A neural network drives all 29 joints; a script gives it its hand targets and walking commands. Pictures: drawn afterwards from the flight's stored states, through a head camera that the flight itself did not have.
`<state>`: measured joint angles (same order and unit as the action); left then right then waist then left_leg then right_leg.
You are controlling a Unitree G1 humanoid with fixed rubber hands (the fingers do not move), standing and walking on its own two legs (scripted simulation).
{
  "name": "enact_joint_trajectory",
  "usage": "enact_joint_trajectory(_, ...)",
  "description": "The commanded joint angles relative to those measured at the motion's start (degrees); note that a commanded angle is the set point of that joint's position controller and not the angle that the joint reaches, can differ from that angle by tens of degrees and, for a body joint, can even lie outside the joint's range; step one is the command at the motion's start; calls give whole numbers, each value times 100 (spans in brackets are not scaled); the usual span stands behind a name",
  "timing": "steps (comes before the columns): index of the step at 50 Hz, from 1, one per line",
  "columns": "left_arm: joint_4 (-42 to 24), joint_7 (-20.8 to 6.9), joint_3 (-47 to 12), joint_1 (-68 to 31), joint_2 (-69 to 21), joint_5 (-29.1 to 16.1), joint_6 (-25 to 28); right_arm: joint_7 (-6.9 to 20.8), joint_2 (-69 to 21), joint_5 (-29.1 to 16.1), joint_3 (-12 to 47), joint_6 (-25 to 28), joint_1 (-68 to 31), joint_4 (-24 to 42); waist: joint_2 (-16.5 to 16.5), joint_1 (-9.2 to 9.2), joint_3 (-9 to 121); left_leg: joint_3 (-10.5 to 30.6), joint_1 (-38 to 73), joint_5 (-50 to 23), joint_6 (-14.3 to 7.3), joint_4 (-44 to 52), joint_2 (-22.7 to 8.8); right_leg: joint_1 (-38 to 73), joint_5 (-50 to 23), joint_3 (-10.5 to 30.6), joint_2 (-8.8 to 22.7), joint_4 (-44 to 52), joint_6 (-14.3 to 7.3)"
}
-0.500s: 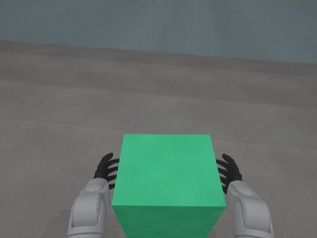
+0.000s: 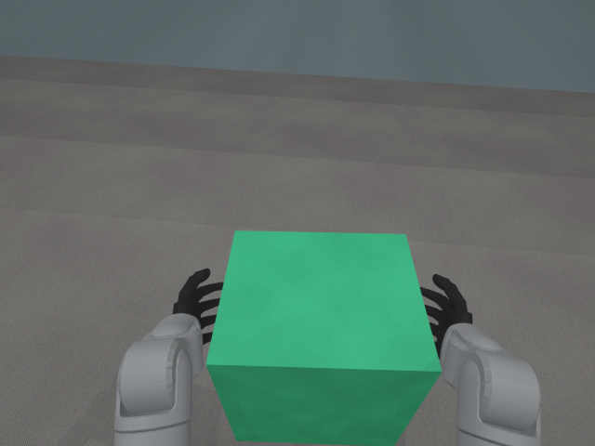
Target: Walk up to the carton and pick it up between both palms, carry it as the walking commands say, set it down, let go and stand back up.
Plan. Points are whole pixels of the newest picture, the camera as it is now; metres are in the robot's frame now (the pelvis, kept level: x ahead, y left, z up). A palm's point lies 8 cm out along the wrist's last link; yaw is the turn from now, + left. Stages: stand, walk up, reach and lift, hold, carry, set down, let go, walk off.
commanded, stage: carry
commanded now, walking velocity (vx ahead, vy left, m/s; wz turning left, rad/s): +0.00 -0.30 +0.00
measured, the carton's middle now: (317, 342) +0.28 -0.01 +0.00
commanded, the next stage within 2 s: none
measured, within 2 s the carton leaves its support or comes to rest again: neither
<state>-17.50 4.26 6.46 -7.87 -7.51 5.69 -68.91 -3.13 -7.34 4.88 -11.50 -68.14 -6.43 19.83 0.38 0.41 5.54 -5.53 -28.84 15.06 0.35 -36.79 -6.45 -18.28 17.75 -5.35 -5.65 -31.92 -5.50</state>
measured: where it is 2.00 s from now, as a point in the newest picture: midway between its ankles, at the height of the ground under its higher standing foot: outside the picture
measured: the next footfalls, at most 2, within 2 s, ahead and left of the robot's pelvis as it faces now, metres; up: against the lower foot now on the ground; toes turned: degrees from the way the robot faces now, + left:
left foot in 0.42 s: +0.04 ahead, +0.06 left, +0.00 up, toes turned +9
right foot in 0.68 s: +0.04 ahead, -0.33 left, +0.00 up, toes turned -5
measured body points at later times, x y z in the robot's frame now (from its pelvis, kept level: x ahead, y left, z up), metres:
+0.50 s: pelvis -0.03 -0.08 -0.01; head +0.06 -0.06 +0.43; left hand +0.26 +0.08 +0.03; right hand +0.26 -0.24 +0.05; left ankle +0.00 +0.05 -0.73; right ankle -0.04 -0.16 -0.64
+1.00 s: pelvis -0.07 -0.24 -0.01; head -0.02 -0.21 +0.44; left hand +0.21 -0.08 +0.04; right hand +0.21 -0.40 +0.06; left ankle -0.05 -0.11 -0.73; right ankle -0.04 -0.35 -0.68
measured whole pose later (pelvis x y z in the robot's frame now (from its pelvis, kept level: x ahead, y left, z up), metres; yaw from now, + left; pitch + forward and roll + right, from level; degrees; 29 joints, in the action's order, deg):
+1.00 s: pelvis -0.07 -0.24 -0.01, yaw -1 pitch +2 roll -1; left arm -25.1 4.3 6.8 -6.3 -7.4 6.0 -67.8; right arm -3.4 -7.5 2.9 -10.1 -65.7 -7.9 22.7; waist -2.1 0.7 -3.8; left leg -7.8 -23.3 19.2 1.1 -40.6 -7.7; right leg -33.3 24.0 -2.9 -0.5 -59.2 1.8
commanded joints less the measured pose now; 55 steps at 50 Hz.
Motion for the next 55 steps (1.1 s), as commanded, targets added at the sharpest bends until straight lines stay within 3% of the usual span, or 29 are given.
enact_joint_trajectory(1, -793, -1208, -4213, -2782, -4803, -2206, 62, 1430, -4880, -2428, 4687, -76, -3169, 739, -192, -95, 1312, 208, 1204, -1093, -164, 426, -373, -105, -2897, 748, 1372, -71, 262)
enact_joint_trajectory(2, -787, -1196, -4292, -3047, -4838, -2257, 49, 1447, -4899, -2437, 4703, -75, -3190, 629, 289, -71, 1620, 823, 1680, -2237, -294, 546, -919, -343, -2532, 497, 1166, -670, 502)
enact_joint_trajectory(4, -1082, -1202, -4309, -2577, -4779, -2195, 80, 1389, -4863, -2426, 4690, -18, -2702, 788, 1907, -6, 2051, 2489, 1804, -2960, -875, 1168, -2144, -544, 1166, 666, 797, -1531, 886)
enact_joint_trajectory(6, -1196, -1216, -4312, -2582, -4856, -2179, 140, 1332, -5027, -2373, 4708, 10, -2729, 939, 1605, 86, 2037, 2244, 663, -1816, -498, 1128, -2037, 403, 972, 1262, 1065, -537, 565)
enact_joint_trajectory(8, -1000, -1252, -4244, -2379, -4960, -2207, 169, 1282, -4970, -2272, 4743, 5, -2555, 1160, -426, 50, 1842, 369, -31, -505, 44, -169, -535, 1143, 135, 1274, 1012, 1282, 336)
enact_joint_trajectory(9, -1006, -1305, -4264, -2389, -5007, -2243, 208, 1273, -4879, -2319, 4872, 21, -2999, 1348, -1679, 116, 1390, -479, -1541, 1571, 296, -1423, 216, 1663, -1880, 2167, 2140, 1260, -28)
enact_joint_trajectory(10, -1273, -1326, -4286, -2481, -4998, -2364, 222, 1234, -4939, -2373, 4989, 81, -3469, 1738, -1597, 93, 1551, 130, -1479, 1892, 139, -2138, 97, 1479, -2772, 1792, 2240, 822, -321)
enact_joint_trajectory(12, -1542, -1293, -4371, -2623, -5145, -2547, 240, 1203, -4958, -2556, 4968, 103, -3363, 1718, -805, 20, 1776, 97, -1497, 1416, 93, -2422, 164, 2115, -5289, 1191, 1917, 59, -79)
enact_joint_trajectory(16, -1800, -1185, -4414, -2397, -4914, -2370, 243, 1217, -4653, -2510, 4936, 97, -2819, 1635, -808, 15, 2134, -31, -455, 1088, 26, -1782, 168, 1931, -5749, 803, 1815, -79, 39)
enact_joint_trajectory(19, -1984, -1207, -4494, -2335, -4742, -2347, 177, 1195, -4672, -2404, 4773, 100, -2309, 1290, -859, -266, 2141, -514, 2141, 519, -216, 881, 268, 367, -8546, 83, 1328, -1206, 1405)
enact_joint_trajectory(20, -1659, -1212, -4387, -2005, -4538, -2345, 133, 1170, -4808, -2399, 4698, 139, -1900, 1059, 173, -585, 2467, 614, 3471, -1061, -562, 2011, -893, -775, -7164, -17, 1150, -2610, 1881)
enact_joint_trajectory(21, -1620, -1275, -4528, -1757, -4828, -2410, 124, 1174, -4879, -2425, 4754, 207, -2096, 1316, 2904, -145, 2920, 3461, 4253, -4672, -1347, 1164, -3265, -2207, 620, 520, 790, -4835, 1636)
enact_joint_trajectory(22, -1569, -1295, -4593, -2112, -4677, -2392, 160, 1155, -4833, -2183, 4618, 246, -1922, 1041, 1897, -83, 2709, 3748, 3447, -5037, -1713, 886, -3018, -2467, 1504, 1960, 984, -5654, 1344)
enact_joint_trajectory(23, -1647, -1273, -4507, -2329, -4746, -2411, 302, 1180, -4831, -2268, 4746, 288, -2347, 1409, 559, -176, 2578, 2657, 3212, -4537, -1236, 689, -2382, -2414, 1318, 1888, 1006, -5609, 1138)
enact_joint_trajectory(24, -1920, -1261, -4554, -2424, -4795, -2384, 345, 1230, -4840, -2263, 4800, 266, -2338, 1452, 259, -58, 2230, 1725, 3141, -3496, -690, 601, -2011, -2493, 1221, 1845, 1140, -4508, 1011)
enact_joint_trajectory(26, -2323, -1237, -4632, -2836, -4831, -2449, 354, 1255, -4850, -2314, 4804, 275, -2568, 1758, 946, 87, 1858, 496, 2121, -3648, -343, 805, -1336, -1488, 780, 675, 994, -2577, 969)
enact_joint_trajectory(28, -1905, -1253, -4464, -2644, -4908, -2429, 218, 1212, -4689, -2334, 4825, 198, -2771, 1958, 1797, 2, 1763, 495, 1977, -4258, -393, 765, -1302, -767, 583, 124, 748, -1477, 1048)
enact_joint_trajectory(32, -1421, -1273, -4423, -2133, -4689, -2287, 148, 1263, -4387, -2061, 4527, 60, -2053, 1356, 1738, -105, 1886, 478, 2314, -4074, -221, 220, -1250, -311, 69, -484, 358, 196, 1100)
enact_joint_trajectory(34, -1293, -1326, -4444, -2090, -4727, -2342, 139, 1243, -4351, -2001, 4568, 19, -2079, 1324, 535, -29, 1927, 97, 1206, -2215, 192, -671, -643, 888, -1269, 223, 813, 879, 860)
enact_joint_trajectory(36, -892, -1310, -4251, -1807, -4692, -2203, 182, 1263, -4376, -2095, 4682, -14, -2480, 1327, -2102, 86, 2055, -194, -588, 2558, 364, -2185, 330, 1554, -4689, 1699, 2339, 478, -265)
enact_joint_trajectory(39, -1494, -1301, -4297, -2210, -4910, -2264, 272, 1331, -4666, -2415, 4934, 85, -2851, 1473, -1702, 19, 1780, 36, -455, 1908, 207, -2202, 153, 1451, -4398, 908, 1974, 79, -152)
enact_joint_trajectory(43, -1360, -1210, -4223, -2382, -4988, -2145, 230, 1345, -4634, -2547, 4873, 45, -2895, 1325, -1206, -105, 2030, -67, 1349, 77, -63, 825, 66, 652, -3845, 439, 1667, -558, 15)
enact_joint_trajectory(44, -1218, -1163, -4140, -2296, -4795, -1930, 230, 1385, -4682, -2559, 4884, 53, -2883, 1237, -415, -189, 1986, 689, 2351, -751, -129, 1563, -663, -398, -2362, 352, 1509, -1022, 298)
enact_joint_trajectory(45, -1139, -1171, -4204, -2061, -4936, -1939, 231, 1396, -4557, -2566, 4770, 86, -2797, 1112, 1706, 59, 1953, 3407, 3263, -2903, -726, 1809, -2683, -2039, 664, 153, 714, -2015, 726)
enact_joint_trajectory(46, -1612, -1198, -4377, -2703, -4920, -2174, 263, 1379, -4823, -2460, 4760, 129, -2475, 773, 2067, -37, 1934, 3476, 3041, -2762, -1363, 1575, -2758, -2203, 1433, 905, 869, -3067, 712)
enact_joint_trajectory(48, -1611, -1226, -4514, -2764, -5116, -2230, 332, 1411, -4868, -2488, 4764, 201, -2896, 1284, 976, -83, 1603, 2171, 2872, -2907, -910, 1215, -1990, -2394, 711, 863, 923, -3532, 757)
enact_joint_trajectory(50, -1624, -1297, -4534, -2642, -5060, -2288, 272, 1382, -4787, -2356, 4705, 199, -2729, 1284, 1068, -16, 1452, 1052, 2144, -2529, -584, 1134, -1605, -1761, 520, 720, 1109, -2788, 889)
enact_joint_trajectory(53, -1624, -1298, -4553, -2689, -4946, -2399, 188, 1314, -4694, -2228, 4603, 162, -2550, 1329, 1919, 3, 1763, 660, 1843, -3342, -435, 853, -1400, -554, 895, 240, 799, -1094, 905)
enact_joint_trajectory(55, -1244, -1356, -4348, -2231, -4884, -2323, 150, 1251, -4644, -2076, 4586, 115, -2353, 1229, 1289, 42, 2005, 416, 1811, -2871, -150, 70, -1248, 258, 20, -96, 585, 620, 788)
